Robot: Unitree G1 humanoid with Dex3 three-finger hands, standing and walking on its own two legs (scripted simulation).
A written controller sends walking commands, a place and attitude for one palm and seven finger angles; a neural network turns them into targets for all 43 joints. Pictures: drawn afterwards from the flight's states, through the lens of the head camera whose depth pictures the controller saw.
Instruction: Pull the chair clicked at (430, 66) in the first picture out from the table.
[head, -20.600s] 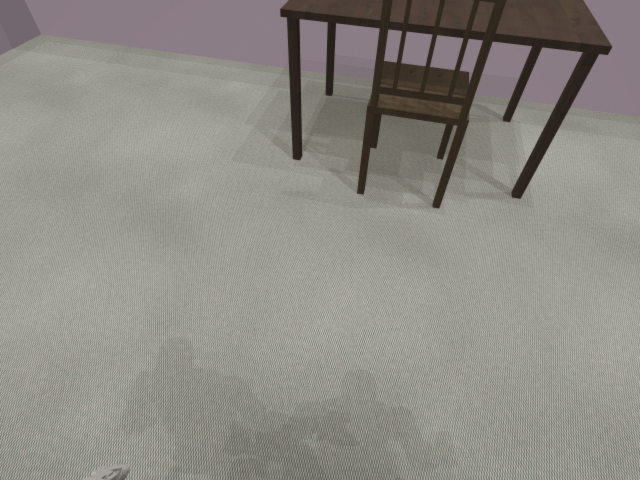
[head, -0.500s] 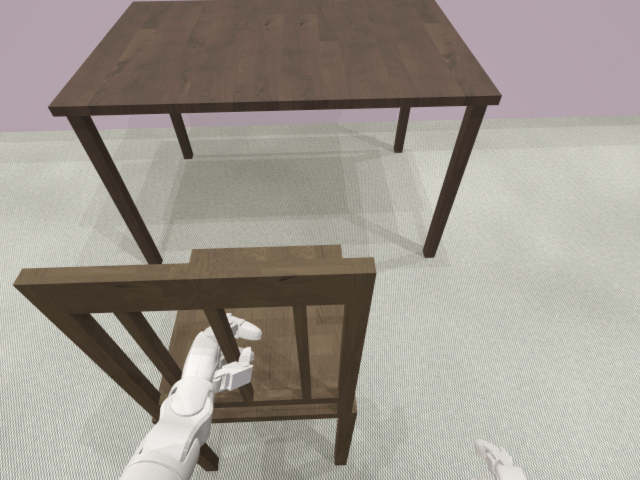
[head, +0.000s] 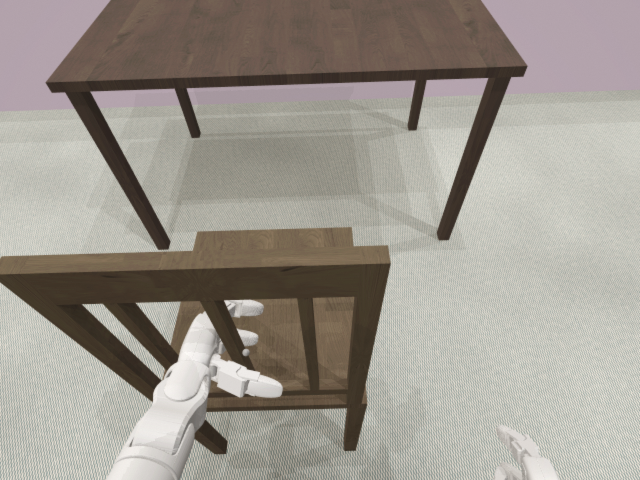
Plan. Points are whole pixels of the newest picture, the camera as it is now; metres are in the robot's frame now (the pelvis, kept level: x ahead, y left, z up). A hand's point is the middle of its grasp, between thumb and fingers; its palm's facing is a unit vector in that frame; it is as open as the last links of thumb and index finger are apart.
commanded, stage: open the thumb and straighten the fingers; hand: left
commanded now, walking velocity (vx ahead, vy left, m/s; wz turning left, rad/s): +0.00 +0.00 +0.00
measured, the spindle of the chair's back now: (236, 350) +0.30 +0.12 -0.04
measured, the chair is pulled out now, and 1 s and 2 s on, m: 0.55 0.55 0.55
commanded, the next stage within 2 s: draw the fingers out of the gap in 0.30 s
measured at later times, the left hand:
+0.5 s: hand (240, 363) +0.28 +0.12 -0.04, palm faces -0.09 -0.98 -0.17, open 17.4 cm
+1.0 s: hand (221, 436) +0.19 +0.13 -0.04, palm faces -0.07 -0.98 -0.17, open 17.5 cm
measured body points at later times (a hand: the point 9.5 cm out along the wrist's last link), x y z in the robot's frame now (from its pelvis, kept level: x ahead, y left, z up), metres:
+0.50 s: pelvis +0.02 -0.01 -0.01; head +0.06 -0.02 +0.44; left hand +0.28 +0.17 -0.03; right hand +0.16 -0.26 -0.11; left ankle +0.02 +0.13 -0.71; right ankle -0.02 -0.14 -0.71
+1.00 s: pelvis +0.01 +0.00 -0.02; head +0.04 -0.02 +0.43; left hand +0.19 +0.18 -0.03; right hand +0.19 -0.24 -0.10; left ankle +0.02 +0.13 -0.71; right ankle -0.02 -0.14 -0.71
